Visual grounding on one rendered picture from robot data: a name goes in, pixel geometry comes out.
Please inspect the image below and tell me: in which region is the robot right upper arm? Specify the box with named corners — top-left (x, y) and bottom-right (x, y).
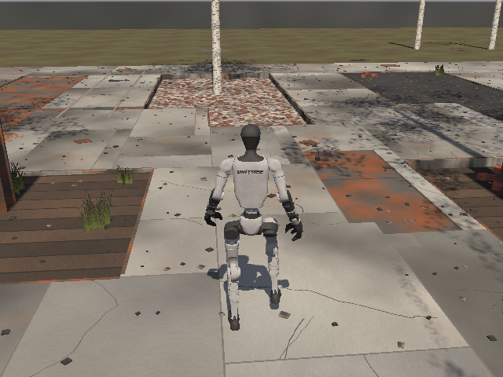
top-left (267, 158), bottom-right (289, 203)

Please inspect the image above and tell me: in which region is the robot left upper arm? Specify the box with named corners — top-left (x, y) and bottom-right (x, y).
top-left (212, 158), bottom-right (235, 201)

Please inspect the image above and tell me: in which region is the right robot hand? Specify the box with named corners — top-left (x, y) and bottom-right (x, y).
top-left (285, 221), bottom-right (303, 241)

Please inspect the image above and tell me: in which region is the left robot forearm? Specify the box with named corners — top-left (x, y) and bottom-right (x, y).
top-left (206, 188), bottom-right (220, 215)

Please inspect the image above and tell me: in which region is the right robot forearm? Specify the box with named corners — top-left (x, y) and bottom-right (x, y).
top-left (282, 190), bottom-right (300, 225)

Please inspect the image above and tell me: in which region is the left robot hand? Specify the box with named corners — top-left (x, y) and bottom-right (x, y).
top-left (204, 212), bottom-right (222, 226)

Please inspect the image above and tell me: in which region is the humanoid robot head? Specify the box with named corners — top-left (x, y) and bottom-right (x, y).
top-left (237, 124), bottom-right (264, 162)

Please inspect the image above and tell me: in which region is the humanoid robot torso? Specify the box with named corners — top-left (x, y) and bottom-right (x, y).
top-left (233, 155), bottom-right (270, 236)

